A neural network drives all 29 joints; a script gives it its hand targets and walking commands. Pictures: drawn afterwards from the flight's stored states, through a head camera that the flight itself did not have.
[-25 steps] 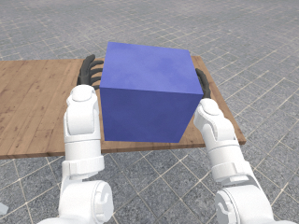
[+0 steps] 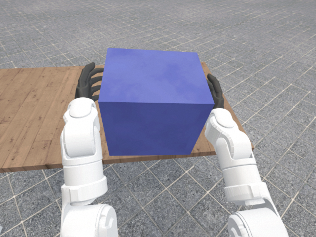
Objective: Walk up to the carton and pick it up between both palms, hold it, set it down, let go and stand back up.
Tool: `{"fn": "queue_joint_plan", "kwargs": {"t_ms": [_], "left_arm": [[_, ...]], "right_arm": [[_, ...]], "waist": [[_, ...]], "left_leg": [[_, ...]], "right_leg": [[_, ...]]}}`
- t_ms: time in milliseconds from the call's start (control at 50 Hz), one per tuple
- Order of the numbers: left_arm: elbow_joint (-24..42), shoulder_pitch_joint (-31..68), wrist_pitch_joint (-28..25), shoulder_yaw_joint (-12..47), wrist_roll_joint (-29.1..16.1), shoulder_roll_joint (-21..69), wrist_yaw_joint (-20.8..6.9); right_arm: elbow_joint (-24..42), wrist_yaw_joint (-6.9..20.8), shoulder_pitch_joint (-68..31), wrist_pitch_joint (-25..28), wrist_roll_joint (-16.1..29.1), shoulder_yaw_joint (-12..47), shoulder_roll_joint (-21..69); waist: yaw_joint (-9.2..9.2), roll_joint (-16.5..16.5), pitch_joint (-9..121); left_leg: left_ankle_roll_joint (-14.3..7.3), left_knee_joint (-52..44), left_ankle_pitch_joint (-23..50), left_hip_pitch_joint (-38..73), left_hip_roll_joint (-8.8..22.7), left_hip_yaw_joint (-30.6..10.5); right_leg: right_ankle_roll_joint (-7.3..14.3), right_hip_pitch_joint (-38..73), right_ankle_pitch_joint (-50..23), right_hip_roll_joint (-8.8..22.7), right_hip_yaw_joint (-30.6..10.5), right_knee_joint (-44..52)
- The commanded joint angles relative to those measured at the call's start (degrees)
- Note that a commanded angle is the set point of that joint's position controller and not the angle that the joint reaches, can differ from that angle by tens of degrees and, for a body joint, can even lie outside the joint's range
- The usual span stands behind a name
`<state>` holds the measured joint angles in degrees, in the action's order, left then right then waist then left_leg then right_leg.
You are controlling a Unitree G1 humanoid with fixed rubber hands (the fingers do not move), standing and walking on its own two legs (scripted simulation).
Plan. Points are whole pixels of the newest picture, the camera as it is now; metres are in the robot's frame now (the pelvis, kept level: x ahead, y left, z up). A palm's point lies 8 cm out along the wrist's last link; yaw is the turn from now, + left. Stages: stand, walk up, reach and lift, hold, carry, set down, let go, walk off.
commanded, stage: hold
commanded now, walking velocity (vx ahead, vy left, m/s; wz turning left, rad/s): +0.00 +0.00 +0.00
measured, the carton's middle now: (152, 105) +0.35 +0.01 +0.18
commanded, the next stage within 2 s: none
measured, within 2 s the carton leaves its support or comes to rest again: neither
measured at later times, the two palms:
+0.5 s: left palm (77, 113) +0.34 +0.18 +0.18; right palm (202, 108) +0.35 -0.11 +0.17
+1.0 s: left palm (92, 97) +0.36 +0.14 +0.20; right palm (213, 108) +0.36 -0.14 +0.16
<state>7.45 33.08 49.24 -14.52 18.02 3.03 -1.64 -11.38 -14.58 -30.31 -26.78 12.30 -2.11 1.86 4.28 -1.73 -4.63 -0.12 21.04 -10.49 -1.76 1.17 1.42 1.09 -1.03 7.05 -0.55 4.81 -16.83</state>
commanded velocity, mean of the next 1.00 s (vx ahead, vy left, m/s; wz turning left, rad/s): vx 0.00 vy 0.00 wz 0.00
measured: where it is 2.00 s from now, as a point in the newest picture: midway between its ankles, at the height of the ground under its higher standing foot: outside the picture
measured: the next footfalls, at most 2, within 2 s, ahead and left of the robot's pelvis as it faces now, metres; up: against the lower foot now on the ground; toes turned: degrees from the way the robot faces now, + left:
none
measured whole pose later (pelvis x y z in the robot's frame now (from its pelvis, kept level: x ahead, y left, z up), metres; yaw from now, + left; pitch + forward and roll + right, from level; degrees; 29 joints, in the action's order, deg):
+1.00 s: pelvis +0.01 +0.00 +0.00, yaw -2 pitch -9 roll +0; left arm 0.6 34.8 46.4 -17.3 20.3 5.1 -1.3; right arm -19.1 -13.0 -32.2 -23.6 10.8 -0.3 -0.3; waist 2.9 -0.3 -4.4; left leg -0.2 19.1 -10.4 0.1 1.4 3.2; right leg 1.0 -0.5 7.3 -0.8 3.0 -16.5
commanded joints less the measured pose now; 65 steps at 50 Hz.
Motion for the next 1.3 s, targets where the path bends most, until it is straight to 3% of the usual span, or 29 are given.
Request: {"fn": "queue_joint_plan", "kwargs": {"t_ms": [0, 40, 100, 180, 200, 240, 300, 340, 420, 500, 580, 700, 800, 860, 920, 940, 1020, 1120, 1180, 1220, 1280], "left_arm": [[-2.71, 36.79, -3.06, 26.61, -9.63, 23.87, -6.07], [-8.52, 38.29, -3.25, 23.14, -8.44, 23.86, -6.43], [-11.72, 36.79, -4.12, 19.3, -7.02, 23.88, -6.9], [-5.54, 34.14, -6.26, 21.39, -8.87, 25.99, -7.09], [-4.59, 32.68, -6.21, 21.85, -9.11, 25.8, -7.22], [-2.37, 28.36, -5.74, 23.25, -9.03, 25.91, -8.08], [0.92, 25.69, -5.13, 24.61, -8.85, 25.1, -9.31], [6.54, 25.52, -5.44, 27.77, -9.97, 25.21, -9.44], [12.42, 28.65, -5.15, 33.18, -11.6, 25.25, -9.24], [14.67, 30.57, -4.94, 37.14, -12.78, 25.7, -8.52], [11.13, 31.82, -3.44, 36.27, -12.36, 25.9, -7.49], [-0.21, 32.32, -2.04, 28.05, -9.12, 24.84, -7.22], [-3.88, 32.22, -3.8, 22.08, -7.55, 23.91, -6.19], [-3.0, 30.71, -4.64, 21.76, -7.5, 24.23, -6.11], [-3.83, 28.26, -4.41, 21.55, -6.7, 24.32, -6.8], [-3.48, 27.4, -4.48, 21.6, -6.53, 24.18, -7.25], [4.48, 27.43, -5.68, 27.33, -9.43, 25.65, -7.89], [5.61, 30.2, -5.81, 30.86, -10.5, 25.26, -9.44], [7.85, 33.85, -6.44, 34.18, -11.63, 25.85, -9.42], [9.54, 35.44, -6.68, 35.8, -12.88, 26.72, -8.86], [4.2, 37.62, -5.88, 34.77, -12.18, 26.98, -8.41]], "right_arm": [[13.79, 8.2, -53.39, 5.91, 2.69, 20.56, 25.6], [9.38, 9.38, -56.28, 6.34, 0.89, 19.29, 26.13], [5.95, 10.26, -57.47, 7.94, 0.53, 19.24, 27.19], [10.82, 8.85, -55.9, 10.32, 2.93, 23.57, 28.46], [11.45, 8.12, -54.4, 10.28, 3.51, 25.51, 28.72], [13.42, 6.72, -50.1, 9.83, 5.13, 27.97, 28.95], [17.08, 4.85, -46.7, 9.18, 6.11, 29.99, 28.34], [23.55, 4.0, -45.53, 9.17, 7.1, 31.17, 28.06], [22.83, 3.41, -41.16, 7.18, 7.38, 29.3, 27.06], [23.09, 4.01, -39.65, 6.5, 6.91, 26.72, 24.84], [21.16, 5.53, -41.45, 5.74, 6.24, 23.23, 22.06], [15.58, 7.77, -48.13, 5.86, 3.37, 21.06, 22.8], [13.71, 9.14, -54.58, 7.95, 3.14, 23.59, 25.56], [13.13, 9.1, -53.07, 9.14, 3.65, 25.46, 26.05], [12.09, 8.29, -50.03, 9.42, 3.64, 26.82, 26.27], [12.74, 7.99, -49.96, 9.59, 3.67, 27.44, 27.22], [19.41, 5.87, -47.47, 10.19, 5.78, 30.4, 28.76], [18.58, 4.77, -44.59, 8.51, 4.6, 27.19, 28.41], [18.33, 4.76, -42.55, 8.18, 3.66, 25.22, 27.7], [18.36, 4.81, -42.59, 8.0, 3.53, 24.6, 27.19], [15.61, 5.61, -44.32, 6.97, 2.49, 21.72, 25.43]], "waist": [[-1.2, 4.17, 22.33], [-2.84, 2.55, 20.67], [-5.2, 0.26, 24.93], [-4.34, -0.93, 36.05], [-3.41, -1.34, 35.9], [-2.39, -1.78, 36.09], [-0.73, -0.85, 31.08], [0.08, 0.99, 31.45], [3.32, 5.74, 25.19], [4.78, 10.93, 22.79], [5.53, 11.34, 21.62], [1.62, 5.89, 22.13], [-4.53, 0.9, 29.26], [-5.66, -0.71, 32.76], [-4.42, -1.2, 29.87], [-4.8, -1.91, 29.21], [-1.81, -0.42, 31.1], [2.2, 4.12, 23.44], [3.57, 8.92, 24.12], [4.93, 9.83, 25.09], [5.3, 10.01, 22.41]], "left_leg": [[-0.76, -7.59, -3.53, -2.78, -0.27, 1.34], [-2.86, -9.66, -8.93, -6.44, -0.59, 2.15], [-3.29, -8.69, -5.61, -5.2, -1.4, 2.46], [-0.96, -3.24, 12.79, 2.31, -2.99, 1.85], [-0.19, -1.84, 17.05, 3.92, -3.47, 1.79], [0.78, -0.48, 21.66, 4.93, -3.88, 1.26], [1.37, 0.02, 22.29, 4.43, -4.38, 0.95], [2.12, 0.17, 24.43, 4.69, -4.17, 0.54], [3.92, 0.14, 24.36, 5.66, -3.35, -0.13], [5.17, -0.64, 22.1, 4.83, -1.94, -0.67], [5.18, -2.93, 16.37, 3.84, -0.08, -1.12], [1.44, -6.19, 4.19, -0.05, -0.29, 0.7], [-0.07, -5.41, 7.52, 1.85, -1.0, 1.9], [-0.09, -4.11, 12.19, 3.35, -1.78, 2.37], [0.51, -2.3, 15.55, 4.63, -2.42, 2.3], [0.26, -2.69, 15.35, 3.92, -2.78, 2.13], [1.28, -0.58, 20.56, 5.11, -3.84, 1.34], [1.56, -2.06, 15.32, 2.08, -3.65, 0.49], [2.49, -2.68, 14.34, 2.33, -2.84, 0.08], [2.78, -2.25, 15.59, 3.41, -2.34, -0.63], [2.54, -3.69, 9.67, 1.99, -1.87, -0.55]], "right_leg": [[-2.79, 5.73, 6.66, -1.3, -0.92, 1.88], [-2.98, 6.99, 10.95, -1.0, -1.18, 1.72], [-2.97, 9.61, 8.12, -0.49, -1.8, 1.6], [-3.23, 14.85, -10.71, -1.45, -1.17, -0.93], [-3.5, 16.23, -16.23, -1.34, -1.14, -1.48], [-4.29, 19.06, -25.98, -1.32, -1.81, -2.24], [-4.63, 19.02, -29.67, -1.13, -1.79, -2.64], [-4.81, 18.66, -30.66, -1.51, -1.56, -2.44], [-3.5, 12.73, -23.23, -2.07, -0.58, -0.7], [-2.13, 8.28, -14.24, -1.91, -0.05, 1.28], [-1.52, 6.31, -5.9, -2.39, 0.1, 1.82], [-1.83, 7.97, 0.4, -1.81, -0.71, 2.29], [-2.28, 10.88, -2.57, -1.8, -0.77, 1.04], [-3.04, 13.06, -7.99, -2.09, -0.83, 0.38], [-3.08, 13.92, -12.47, -2.03, -0.8, -0.03], [-3.49, 14.73, -13.99, -1.9, -1.21, -0.02], [-4.17, 16.59, -24.35, -1.64, -1.23, -1.37], [-3.87, 11.93, -17.15, -0.54, -1.23, 0.19], [-3.16, 10.44, -13.2, -0.24, -0.55, 1.16], [-2.54, 9.06, -11.88, -0.24, -0.57, 1.44], [-2.14, 6.26, -3.53, -0.92, 0.14, 2.42]]}}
